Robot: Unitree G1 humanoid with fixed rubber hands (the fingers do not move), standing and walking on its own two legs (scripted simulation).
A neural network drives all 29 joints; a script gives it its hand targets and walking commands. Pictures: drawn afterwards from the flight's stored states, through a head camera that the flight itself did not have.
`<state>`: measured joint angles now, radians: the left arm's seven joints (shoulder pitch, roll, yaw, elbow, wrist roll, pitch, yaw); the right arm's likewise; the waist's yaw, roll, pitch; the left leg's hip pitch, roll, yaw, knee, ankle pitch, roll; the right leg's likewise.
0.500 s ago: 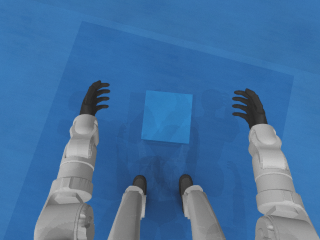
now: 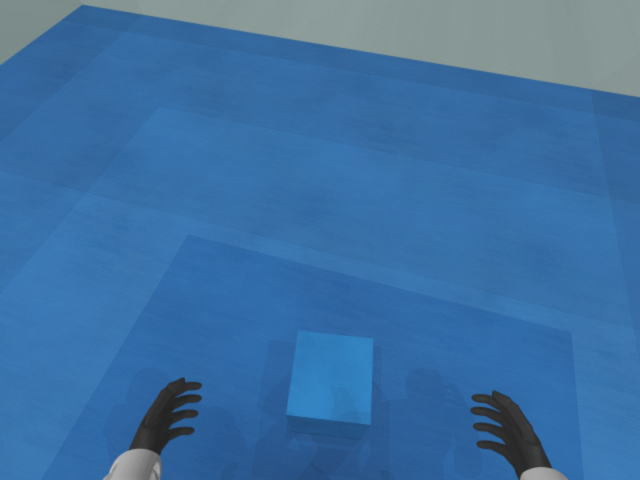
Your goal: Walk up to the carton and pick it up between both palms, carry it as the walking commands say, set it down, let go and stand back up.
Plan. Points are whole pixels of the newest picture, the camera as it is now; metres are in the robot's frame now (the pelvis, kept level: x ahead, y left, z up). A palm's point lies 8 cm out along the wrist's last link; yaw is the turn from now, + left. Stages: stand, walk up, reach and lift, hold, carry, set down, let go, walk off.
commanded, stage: let go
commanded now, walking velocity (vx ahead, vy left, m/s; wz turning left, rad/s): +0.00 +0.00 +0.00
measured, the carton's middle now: (330, 387) +0.40 -0.02 -0.65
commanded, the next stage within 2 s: stand in 0.50 s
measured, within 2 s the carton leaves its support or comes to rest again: neither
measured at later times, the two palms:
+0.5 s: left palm (137, 466) +0.16 +0.23 -0.06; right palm (533, 464) +0.17 -0.23 -0.06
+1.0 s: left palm out of the picture +0.12 +0.25 -0.12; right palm out of the picture +0.11 -0.27 -0.12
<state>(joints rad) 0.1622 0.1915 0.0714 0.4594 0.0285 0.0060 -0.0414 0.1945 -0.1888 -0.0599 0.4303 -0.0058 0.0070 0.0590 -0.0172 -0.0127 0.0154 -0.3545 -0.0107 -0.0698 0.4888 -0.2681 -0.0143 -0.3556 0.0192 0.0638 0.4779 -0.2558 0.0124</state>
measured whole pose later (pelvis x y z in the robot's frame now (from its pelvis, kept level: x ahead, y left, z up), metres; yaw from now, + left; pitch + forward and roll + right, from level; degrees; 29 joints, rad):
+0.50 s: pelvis +0.00 +0.00 +0.00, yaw +0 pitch -5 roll +0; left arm 0.22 0.22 0.04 0.44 0.01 0.13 -0.06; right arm 0.20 -0.20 -0.04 0.41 -0.02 0.18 0.05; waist 0.01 0.00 0.11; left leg -0.07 0.00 -0.06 0.46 -0.29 -0.01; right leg -0.08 0.02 0.06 0.45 -0.28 0.00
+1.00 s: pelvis +0.06 -0.01 -0.01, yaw -1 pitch +4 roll +0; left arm 0.35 0.26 0.02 0.81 0.01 -0.03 0.02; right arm 0.35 -0.28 -0.01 0.78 -0.01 -0.03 -0.04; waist 0.00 0.01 -0.10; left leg -0.21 0.01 -0.04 0.57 -0.42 -0.02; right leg -0.23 0.03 0.06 0.58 -0.41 -0.01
